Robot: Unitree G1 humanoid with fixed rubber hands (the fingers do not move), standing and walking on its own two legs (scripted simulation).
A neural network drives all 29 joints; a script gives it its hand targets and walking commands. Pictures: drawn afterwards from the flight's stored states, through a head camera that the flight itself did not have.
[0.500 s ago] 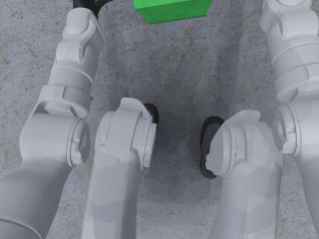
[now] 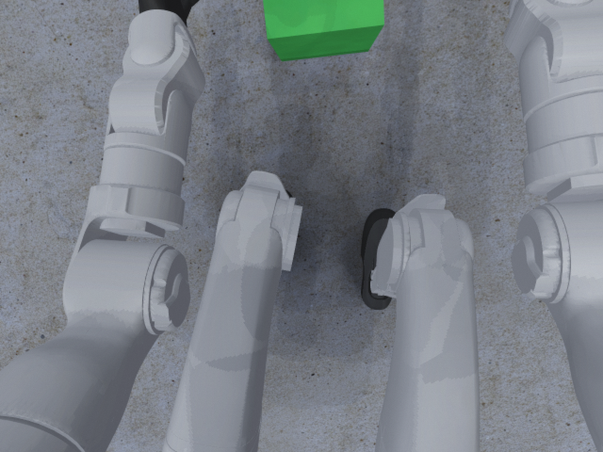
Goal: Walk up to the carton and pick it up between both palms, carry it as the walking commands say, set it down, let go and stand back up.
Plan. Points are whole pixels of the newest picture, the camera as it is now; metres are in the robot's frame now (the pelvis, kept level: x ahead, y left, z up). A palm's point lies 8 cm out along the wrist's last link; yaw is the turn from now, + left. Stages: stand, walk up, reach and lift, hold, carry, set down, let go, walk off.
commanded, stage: set down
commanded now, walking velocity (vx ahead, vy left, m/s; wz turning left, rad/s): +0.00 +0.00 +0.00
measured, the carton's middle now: out of the picture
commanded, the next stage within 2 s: let go in 0.80 s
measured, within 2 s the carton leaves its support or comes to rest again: neither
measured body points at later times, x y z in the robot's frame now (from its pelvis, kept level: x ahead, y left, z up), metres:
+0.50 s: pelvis +0.02 +0.00 +0.13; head +0.36 +0.02 +0.40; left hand +0.51 +0.21 -0.01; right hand +0.58 -0.14 +0.00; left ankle +0.14 +0.12 -0.43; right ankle +0.12 -0.11 -0.43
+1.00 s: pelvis +0.04 +0.00 +0.22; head +0.37 +0.02 +0.51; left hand +0.48 +0.21 +0.07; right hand +0.55 -0.15 +0.08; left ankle +0.14 +0.12 -0.43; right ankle +0.12 -0.11 -0.43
